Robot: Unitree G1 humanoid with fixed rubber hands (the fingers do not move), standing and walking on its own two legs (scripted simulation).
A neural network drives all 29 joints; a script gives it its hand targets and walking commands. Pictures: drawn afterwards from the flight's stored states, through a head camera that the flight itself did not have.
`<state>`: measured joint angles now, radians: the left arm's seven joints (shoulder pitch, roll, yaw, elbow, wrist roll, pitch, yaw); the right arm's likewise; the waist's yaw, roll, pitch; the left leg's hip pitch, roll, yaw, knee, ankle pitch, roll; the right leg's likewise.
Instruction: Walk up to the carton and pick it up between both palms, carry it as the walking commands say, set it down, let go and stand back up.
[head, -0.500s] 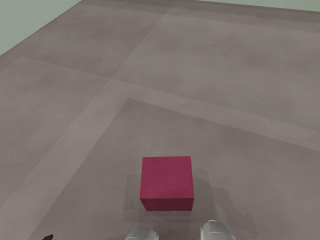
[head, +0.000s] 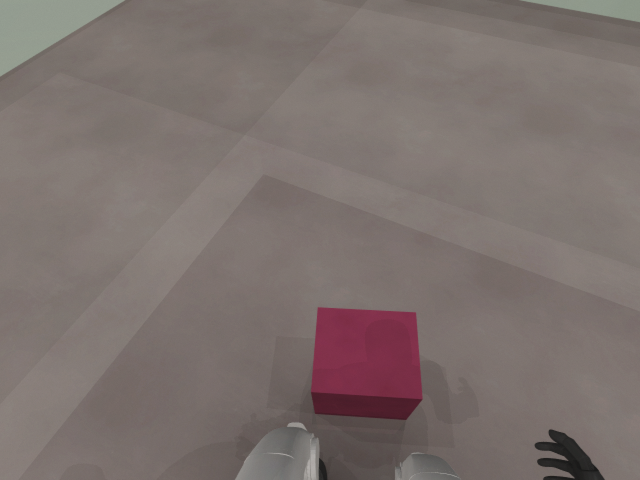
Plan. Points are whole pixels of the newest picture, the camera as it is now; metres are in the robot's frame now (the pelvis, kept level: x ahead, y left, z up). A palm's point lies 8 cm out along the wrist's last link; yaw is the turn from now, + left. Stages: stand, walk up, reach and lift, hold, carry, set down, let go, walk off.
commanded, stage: walk up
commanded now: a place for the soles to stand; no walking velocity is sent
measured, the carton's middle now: (363, 365) +0.42 -0.05 -0.60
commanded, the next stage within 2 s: none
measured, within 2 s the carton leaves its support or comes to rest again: neither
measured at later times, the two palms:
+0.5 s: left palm out of the picture +0.07 +0.29 -0.09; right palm out of the picture +0.08 -0.31 -0.08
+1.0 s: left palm (165, 451) +0.14 +0.23 -0.07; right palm out of the picture +0.07 -0.33 -0.08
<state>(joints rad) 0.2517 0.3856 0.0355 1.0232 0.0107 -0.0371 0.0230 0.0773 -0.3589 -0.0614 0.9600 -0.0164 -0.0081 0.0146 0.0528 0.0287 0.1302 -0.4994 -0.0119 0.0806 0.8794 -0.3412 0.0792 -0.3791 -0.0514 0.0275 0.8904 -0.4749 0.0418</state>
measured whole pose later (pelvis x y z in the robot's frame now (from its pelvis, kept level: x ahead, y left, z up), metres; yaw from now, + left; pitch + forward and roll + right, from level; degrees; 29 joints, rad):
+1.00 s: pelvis +0.02 -0.04 +0.05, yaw -5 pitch -1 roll +1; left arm 0.03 0.30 0.01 1.13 0.00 -0.02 -0.01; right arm 0.05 -0.31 -0.02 1.16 0.00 -0.02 0.02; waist -0.01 0.01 0.10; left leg -0.22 0.04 0.12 0.40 -0.16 0.01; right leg -0.20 0.00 0.01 0.45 -0.23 -0.01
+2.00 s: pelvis +0.03 -0.05 +0.05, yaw -6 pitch -3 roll +0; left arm 0.06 0.35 0.04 1.05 0.00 0.02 0.00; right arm 0.03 -0.34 -0.03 1.07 0.01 0.02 0.00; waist 0.00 0.00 0.16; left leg -0.21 0.07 0.12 0.48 -0.21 -0.02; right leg -0.18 0.03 0.01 0.49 -0.26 -0.03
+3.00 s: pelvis +0.01 -0.04 +0.05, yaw -6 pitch -3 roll +0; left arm 0.04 0.30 0.03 1.07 0.00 -0.01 -0.01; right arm 0.11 -0.32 0.00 1.08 -0.02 -0.03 -0.01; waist 0.00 0.02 0.05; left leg -0.05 -0.03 -0.03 0.38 -0.29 0.03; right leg -0.16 0.01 -0.01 0.40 -0.19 -0.01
